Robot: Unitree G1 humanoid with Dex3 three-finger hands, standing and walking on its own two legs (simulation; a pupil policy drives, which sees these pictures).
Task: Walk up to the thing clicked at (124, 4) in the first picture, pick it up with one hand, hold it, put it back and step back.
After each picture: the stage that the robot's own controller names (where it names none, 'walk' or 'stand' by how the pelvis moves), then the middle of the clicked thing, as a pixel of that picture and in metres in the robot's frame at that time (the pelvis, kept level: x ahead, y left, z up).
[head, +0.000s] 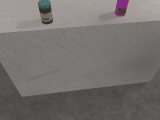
stand; (121, 5) +0.88 -0.23 +0.00
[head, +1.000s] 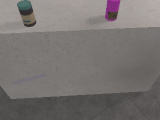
rise first; (112, 8) +0.79 -0.12 +0.03
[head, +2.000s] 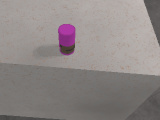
rise first; (66, 40) +0.51 +0.12 +0.02
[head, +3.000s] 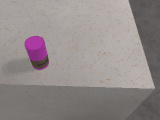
stand; (37, 53) +0.43 +0.18 +0.03
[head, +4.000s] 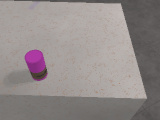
stand; (37, 65) +0.43 +0.19 +0.00
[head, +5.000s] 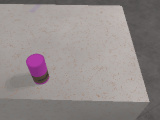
stand; (38, 69) +0.41 +0.19 -0.01
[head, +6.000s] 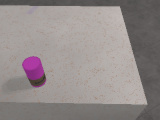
stand; (35, 72) +0.40 +0.20 -0.01
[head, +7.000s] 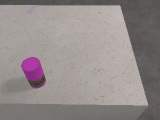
stand; (34, 73) +0.40 +0.20 -0.01
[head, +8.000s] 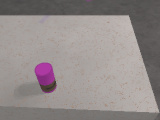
rise first; (46, 78) +0.39 +0.18 +0.00
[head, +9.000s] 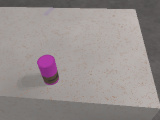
go down; (48, 70) +0.41 +0.18 +0.00
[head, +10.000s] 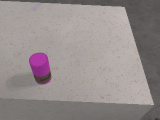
go down; (41, 69) +0.41 +0.16 +0.01
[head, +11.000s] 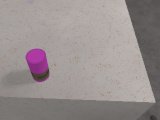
go down; (38, 66) +0.41 +0.16 +0.02
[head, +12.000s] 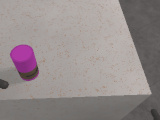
close in; (26, 63) +0.40 +0.17 +0.04
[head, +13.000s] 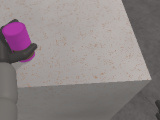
close; (20, 43) +0.46 +0.18 +0.07
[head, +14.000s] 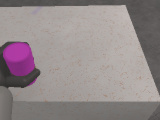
lift; (22, 65) +0.32 +0.18 +0.16
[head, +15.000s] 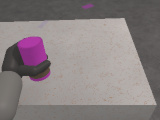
lift; (35, 59) +0.33 +0.15 +0.19
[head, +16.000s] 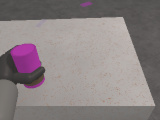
hold; (29, 66) +0.32 +0.17 +0.17
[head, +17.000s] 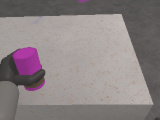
crouch; (30, 69) +0.33 +0.17 +0.14
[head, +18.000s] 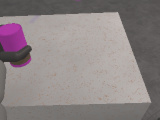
crouch; (15, 46) +0.38 +0.20 +0.19
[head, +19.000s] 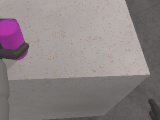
lower; (12, 41) +0.45 +0.19 +0.07
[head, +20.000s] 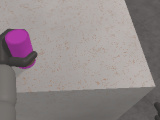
lower; (21, 50) +0.43 +0.18 +0.06
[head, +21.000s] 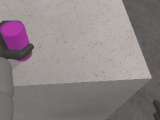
lower; (18, 42) +0.45 +0.18 +0.07
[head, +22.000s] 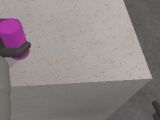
lower; (15, 40) +0.46 +0.18 +0.07
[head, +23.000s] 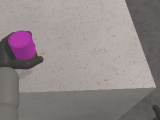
open; (25, 51) +0.43 +0.17 +0.06
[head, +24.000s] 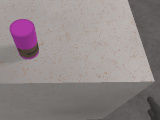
sink last; (26, 40) +0.45 +0.16 +0.06
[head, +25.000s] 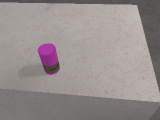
sink last; (49, 59) +0.45 +0.18 +0.03
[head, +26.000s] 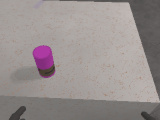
stand; (44, 62) +0.43 +0.16 +0.03
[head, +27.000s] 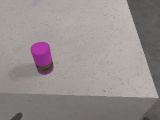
stand; (43, 59) +0.44 +0.16 +0.04
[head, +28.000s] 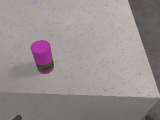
stand; (43, 57) +0.44 +0.16 +0.05
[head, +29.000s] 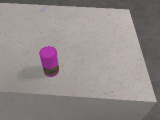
stand; (49, 62) +0.45 +0.15 +0.01
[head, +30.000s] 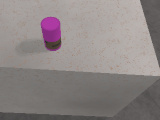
walk; (51, 34) +0.50 +0.12 +0.02
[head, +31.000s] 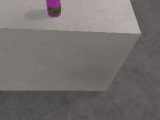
walk; (53, 3) +0.72 +0.15 +0.01
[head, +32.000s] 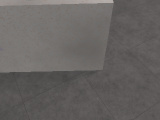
stand; out of the picture +1.03 +0.30 +0.02
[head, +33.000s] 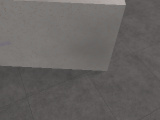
stand; out of the picture +1.05 +0.17 +0.01
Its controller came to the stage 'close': yes
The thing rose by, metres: 0.21
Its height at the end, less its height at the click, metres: +0.00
